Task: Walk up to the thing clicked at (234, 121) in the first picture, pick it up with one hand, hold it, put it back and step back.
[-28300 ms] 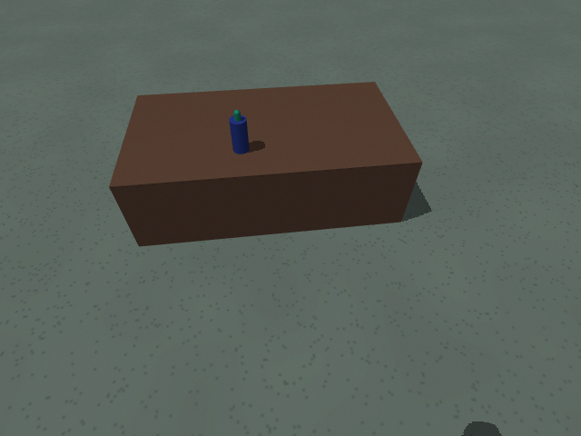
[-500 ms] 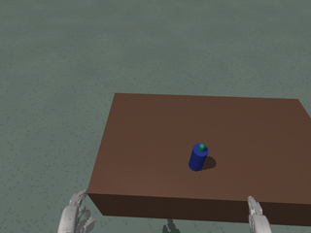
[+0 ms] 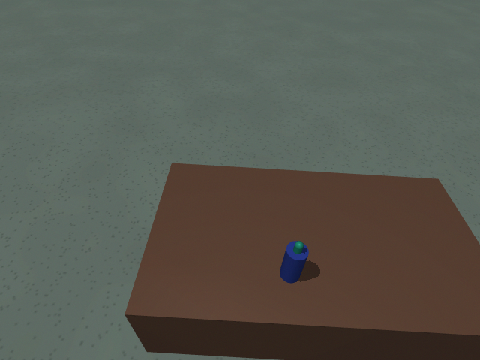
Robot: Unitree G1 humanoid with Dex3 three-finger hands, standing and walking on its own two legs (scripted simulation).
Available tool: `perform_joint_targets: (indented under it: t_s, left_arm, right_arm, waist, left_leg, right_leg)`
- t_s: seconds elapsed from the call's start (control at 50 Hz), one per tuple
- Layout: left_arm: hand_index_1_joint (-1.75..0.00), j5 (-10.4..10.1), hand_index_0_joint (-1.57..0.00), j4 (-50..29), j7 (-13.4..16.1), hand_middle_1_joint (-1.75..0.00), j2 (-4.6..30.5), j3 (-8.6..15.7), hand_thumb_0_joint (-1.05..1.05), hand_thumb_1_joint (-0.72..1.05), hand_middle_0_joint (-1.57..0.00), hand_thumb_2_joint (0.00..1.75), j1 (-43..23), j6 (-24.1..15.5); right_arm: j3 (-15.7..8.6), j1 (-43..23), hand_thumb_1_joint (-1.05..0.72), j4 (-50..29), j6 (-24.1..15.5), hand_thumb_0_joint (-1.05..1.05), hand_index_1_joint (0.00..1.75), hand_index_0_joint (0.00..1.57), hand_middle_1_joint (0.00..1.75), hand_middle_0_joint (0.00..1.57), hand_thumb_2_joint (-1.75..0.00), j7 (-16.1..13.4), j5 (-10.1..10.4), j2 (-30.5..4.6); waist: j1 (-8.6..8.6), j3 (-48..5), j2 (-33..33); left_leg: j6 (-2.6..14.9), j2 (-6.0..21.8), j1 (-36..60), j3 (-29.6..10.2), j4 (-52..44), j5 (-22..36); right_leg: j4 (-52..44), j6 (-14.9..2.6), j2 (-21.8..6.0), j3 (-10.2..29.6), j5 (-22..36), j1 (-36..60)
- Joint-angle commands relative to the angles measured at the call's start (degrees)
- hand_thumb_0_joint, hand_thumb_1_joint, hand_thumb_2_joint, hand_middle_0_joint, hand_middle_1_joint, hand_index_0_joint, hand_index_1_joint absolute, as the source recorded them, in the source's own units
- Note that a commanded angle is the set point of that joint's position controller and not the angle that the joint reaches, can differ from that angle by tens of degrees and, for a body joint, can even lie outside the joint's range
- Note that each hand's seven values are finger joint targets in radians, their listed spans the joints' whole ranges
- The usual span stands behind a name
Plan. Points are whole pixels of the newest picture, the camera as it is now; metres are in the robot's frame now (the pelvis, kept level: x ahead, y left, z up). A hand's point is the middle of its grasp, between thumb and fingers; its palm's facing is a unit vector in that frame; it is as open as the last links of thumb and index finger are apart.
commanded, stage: home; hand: right
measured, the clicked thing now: (294, 259) +0.51 -0.16 -0.32
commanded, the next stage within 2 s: stand in 1.06 s
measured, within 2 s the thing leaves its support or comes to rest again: neither
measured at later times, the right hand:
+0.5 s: hand out of the picture +0.05 -0.24 -0.14, palm faces -0.02 +0.93 -0.38, open 17.3 cm
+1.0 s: hand out of the picture +0.07 -0.24 -0.14, palm faces -0.03 +0.93 -0.37, open 17.4 cm
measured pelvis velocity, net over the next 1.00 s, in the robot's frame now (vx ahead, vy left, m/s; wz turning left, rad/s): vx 0.01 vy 0.01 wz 0.02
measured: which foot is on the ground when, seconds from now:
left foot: down 0.00-1.00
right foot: down 0.00-1.00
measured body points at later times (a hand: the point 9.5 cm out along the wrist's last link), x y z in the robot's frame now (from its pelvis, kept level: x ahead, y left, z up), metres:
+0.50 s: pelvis -0.01 +0.00 +0.01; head -0.02 +0.02 +0.46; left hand +0.04 +0.29 -0.14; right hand +0.05 -0.29 -0.12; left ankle +0.04 +0.13 -0.73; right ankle -0.03 -0.12 -0.73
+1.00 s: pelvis +0.01 +0.01 +0.01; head +0.00 +0.03 +0.46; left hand +0.05 +0.31 -0.14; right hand +0.07 -0.29 -0.11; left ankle +0.04 +0.13 -0.73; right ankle -0.03 -0.12 -0.73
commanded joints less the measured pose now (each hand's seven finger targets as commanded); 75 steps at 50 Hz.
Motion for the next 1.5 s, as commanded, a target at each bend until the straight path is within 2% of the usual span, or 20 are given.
perform_joint_targets:
  t_s: [0.0, 0.08, 0.12, 0.24, 0.32, 0.42, 0.46, 0.52, 0.56, 0.66, 0.7, 0.8, 0.9, 1.14, 1.18, 1.2, 1.26, 1.34, 1.46, 1.48]
  left_arm:
    - [-0.30, -0.4, -0.20, -2.4, 0.6, -0.30, 9.5, 2.2, 0.00, 0.90, -0.20, 0.90, -3.1, -1.6]
    - [-0.30, -0.6, -0.20, 0.4, 0.4, -0.30, 10.2, 2.0, 0.00, 0.90, -0.20, 0.90, -3.3, -1.1]
    - [-0.30, -0.7, -0.20, 1.5, 0.4, -0.30, 10.5, 1.9, 0.00, 0.90, -0.20, 0.90, -3.3, -1.2]
    - [-0.30, -0.8, -0.20, 4.6, 0.1, -0.30, 10.2, 1.7, 0.00, 0.90, -0.20, 0.90, -2.5, -0.8]
    - [-0.30, -0.9, -0.20, 5.1, 0.2, -0.30, 10.8, 1.4, 0.00, 0.90, -0.20, 0.90, -4.4, -1.3]
    - [-0.30, -1.1, -0.20, 6.6, 0.3, -0.30, 10.7, 1.3, 0.00, 0.90, -0.20, 0.90, -4.9, -1.4]
    - [-0.30, -1.1, -0.20, 7.2, 0.2, -0.30, 10.7, 1.3, 0.00, 0.90, -0.20, 0.90, -4.5, -1.1]
    - [-0.30, -1.2, -0.20, 7.5, 0.1, -0.30, 11.1, 1.3, 0.00, 0.90, -0.20, 0.90, -4.6, -1.3]
    - [-0.30, -1.1, -0.20, 7.7, 0.1, -0.30, 11.1, 1.2, 0.00, 0.90, -0.20, 0.90, -5.2, -1.2]
    - [-0.30, -1.3, -0.20, 8.1, 0.2, -0.30, 11.4, 1.2, 0.00, 0.90, -0.20, 0.90, -5.3, -1.5]
    - [-0.30, -1.3, -0.20, 8.5, 0.1, -0.30, 11.1, 1.0, 0.00, 0.90, -0.20, 0.90, -5.3, -1.5]
    - [-0.30, -1.5, -0.20, 8.9, 0.2, -0.30, 11.6, 1.2, 0.00, 0.90, -0.20, 0.90, -5.5, -1.5]
    - [-0.30, -1.3, -0.20, 9.0, 0.1, -0.30, 11.8, 1.2, 0.00, 0.90, -0.20, 0.90, -6.1, -1.6]
    - [-0.30, -1.6, -0.20, 9.0, 0.1, -0.30, 11.6, 1.3, 0.00, 0.90, -0.20, 0.90, -6.3, -1.7]
    - [-0.30, -1.5, -0.20, 9.1, 0.1, -0.30, 11.5, 1.3, 0.00, 0.90, -0.20, 0.90, -6.7, -1.6]
    - [-0.30, -1.6, -0.20, 9.1, 0.1, -0.30, 11.7, 1.4, 0.00, 0.90, -0.20, 0.90, -6.4, -1.5]
    - [-0.30, -1.5, -0.20, 8.9, 0.1, -0.30, 11.9, 1.5, 0.00, 0.90, -0.20, 0.90, -7.0, -1.6]
    - [-0.30, -1.6, -0.20, 9.0, 0.0, -0.30, 11.8, 1.5, 0.00, 0.90, -0.20, 0.90, -6.7, -1.7]
    - [-0.30, -1.7, -0.20, 8.4, 0.2, -0.30, 12.2, 1.5, 0.00, 0.90, -0.20, 0.90, -6.9, -2.1]
    - [-0.30, -1.7, -0.20, 8.7, 0.1, -0.30, 11.9, 1.4, 0.00, 0.90, -0.20, 0.90, -6.8, -2.0]
  right_arm:
    - [-2.2, -4.4, 0.55, -1.3, -1.9, 0.00, 0.05, 0.05, 0.05, 0.05, -0.05, -0.7, 0.2, -10.4]
    - [-1.9, -5.1, 0.51, 1.9, -1.6, 0.00, 0.06, 0.06, 0.06, 0.06, -0.07, -0.7, 0.2, -11.3]
    - [-1.7, -5.3, 0.52, 3.0, -1.7, 0.00, 0.06, 0.05, 0.06, 0.05, -0.07, -0.7, 0.4, -11.4]
    - [-1.3, -6.3, 0.54, 5.6, -1.6, 0.00, 0.05, 0.05, 0.05, 0.05, -0.06, -0.9, 0.4, -12.0]
    - [-0.9, -6.3, 0.52, 6.7, -1.9, 0.00, 0.06, 0.05, 0.06, 0.05, -0.07, -0.8, 0.7, -11.2]
    - [-0.8, -6.9, 0.54, 7.7, -1.8, 0.00, 0.05, 0.05, 0.05, 0.05, -0.06, -0.8, 0.7, -11.2]
    - [-0.8, -7.4, 0.52, 8.0, -1.6, 0.00, 0.06, 0.05, 0.06, 0.05, -0.07, -0.7, 0.7, -11.6]
    - [-0.9, -7.8, 0.53, 8.2, -1.7, 0.00, 0.05, 0.05, 0.05, 0.05, -0.06, -0.6, 0.9, -11.7]
    - [-0.7, -7.5, 0.54, 8.6, -1.6, 0.00, 0.05, 0.05, 0.05, 0.05, -0.06, -0.5, 0.8, -11.4]
    - [-0.8, -8.6, 0.55, 8.8, -1.7, 0.00, 0.05, 0.05, 0.05, 0.05, -0.05, -0.4, 0.9, -11.7]
    - [-0.7, -8.4, 0.52, 9.1, -1.8, 0.00, 0.06, 0.05, 0.06, 0.05, -0.07, -0.3, 1.0, -11.8]
    - [-0.8, -8.9, 0.55, 9.2, -1.8, 0.00, 0.05, 0.05, 0.05, 0.05, -0.05, -0.3, 1.0, -11.9]
    - [-0.8, -9.6, 0.54, 9.2, -1.8, 0.00, 0.05, 0.05, 0.05, 0.05, -0.06, -0.2, 1.1, -11.9]
    - [-1.1, -10.7, 0.53, 9.3, -2.1, 0.00, 0.05, 0.05, 0.05, 0.05, -0.06, -0.2, 1.2, -12.7]
    - [-1.0, -10.0, 0.37, 9.6, -2.1, 0.00, 0.21, 0.20, 0.21, 0.20, -0.22, -0.2, 1.3, -12.4]
    - [-1.1, -10.4, 0.29, 9.5, -2.1, 0.00, 0.29, 0.20, 0.29, 0.20, -0.30, -0.3, 1.2, -12.8]
    - [-1.2, -10.9, 0.05, 9.3, -2.0, 0.00, 0.30, 0.20, 0.30, 0.20, -0.54, -0.2, 1.2, -12.8]
    - [-1.3, -11.4, -0.27, 9.4, -2.0, 0.00, 0.30, 0.20, 0.30, 0.20, -0.86, 0.0, 1.2, -13.0]
    - [-1.3, -11.5, -0.75, 9.1, -2.2, 0.00, 0.30, 0.20, 0.30, 0.20, -0.90, 0.0, 1.2, -12.9]
    - [-1.3, -11.5, -0.83, 9.1, -2.1, 0.00, 0.30, 0.20, 0.30, 0.20, -0.90, 0.1, 1.3, -12.8]
  waist:
    - [-0.30, -0.4, 0.8]
    - [-0.29, 2.8, 2.0]
    - [-0.33, 2.2, 1.4]
    - [0.47, 3.5, 3.7]
    - [-0.27, 1.8, 1.0]
    - [-0.26, 2.6, 1.0]
    - [0.16, 4.0, 1.8]
    - [0.10, 2.4, 1.5]
    - [-0.27, 4.3, 1.7]
    - [0.22, 1.5, 1.4]
    - [0.01, 2.7, 1.7]
    - [0.37, 0.9, 1.3]
    - [0.10, 2.2, 1.1]
    - [0.50, -0.9, 1.6]
    - [0.25, -0.1, 1.6]
    - [0.37, -0.1, 2.0]
    - [0.16, 0.5, 1.4]
    - [0.48, 0.3, 1.7]
    - [0.39, -2.0, 1.3]
    - [0.34, -1.2, 1.0]
  left_leg:
    - [1.88, 2.9, 7.2, -4.0, -6.2, 7.2]
    - [1.37, 3.0, 5.4, -4.8, -9.7, 1.4]
    - [1.50, 3.3, 6.9, -4.9, -9.8, 2.8]
    - [1.35, 4.0, 5.7, -6.9, -13.4, -3.9]
    - [1.40, 3.4, 8.7, -5.3, -11.3, 3.7]
    - [1.56, 3.5, 8.0, -5.4, -11.8, 3.9]
    - [1.39, 3.5, 7.4, -6.0, -12.8, 0.1]
    - [1.58, 3.8, 8.7, -5.8, -12.3, 1.7]
    - [1.33, 3.5, 6.9, -6.3, -13.4, -1.4]
    - [1.85, 3.7, 8.5, -5.8, -12.2, 3.9]
    - [1.60, 3.5, 7.9, -6.2, -13.4, 1.9]
    - [1.95, 3.8, 9.0, -6.1, -12.7, 5.9]
    - [1.76, 3.3, 8.8, -6.1, -12.9, 4.8]
    - [2.45, 3.9, 11.3, -6.0, -11.3, 14.6]
    - [2.23, 3.9, 10.6, -6.4, -12.2, 13.2]
    - [2.22, 3.9, 10.9, -6.5, -12.4, 12.9]
    - [2.14, 3.5, 10.1, -6.4, -12.7, 10.1]
    - [2.14, 3.6, 10.4, -6.7, -12.7, 10.5]
    - [2.70, 3.8, 11.8, -6.0, -10.5, 18.3]
    - [2.49, 3.6, 11.5, -6.2, -11.1, 16.5]
  right_leg:
    - [-9.8, -0.79, -4.8, 5.0, 11.7, -3.0]
    - [-11.6, -0.81, -4.5, 4.7, 6.4, -2.7]
    - [-12.1, -0.87, -4.8, 4.9, 7.6, -2.4]
    - [-12.2, -0.69, -4.2, 4.0, 5.1, -1.8]
    - [-13.6, -0.78, -5.4, 4.9, 8.5, -1.8]
    - [-13.8, -0.60, -5.5, 4.5, 8.3, -1.3]
    - [-14.0, -0.53, -5.1, 4.1, 5.5, -2.4]
    - [-14.0, -0.80, -5.6, 4.4, 6.7, -1.9]
    - [-14.3, -0.62, -5.3, 4.0, 4.1, -2.9]
    - [-14.3, -0.70, -6.2, 4.3, 8.5, -0.3]
    - [-14.1, -0.44, -5.7, 3.6, 7.3, -1.0]
    - [-13.8, -0.58, -6.6, 3.9, 9.7, 1.0]
    - [-14.7, -0.49, -6.6, 3.6, 8.3, -0.5]
    - [-14.2, -0.18, -7.2, 2.8, 14.4, 2.4]
    - [-13.8, -0.19, -7.0, 2.5, 13.0, 2.6]
    - [-13.9, -0.21, -7.0, 2.5, 12.5, 2.3]
    - [-14.7, -0.29, -7.3, 2.7, 11.5, 1.9]
    - [-14.7, -0.34, -7.3, 2.4, 10.6, 1.9]
    - [-14.3, 0.01, -7.9, 2.3, 17.5, 3.8]
    - [-14.6, 0.06, -7.8, 2.1, 15.2, 3.3]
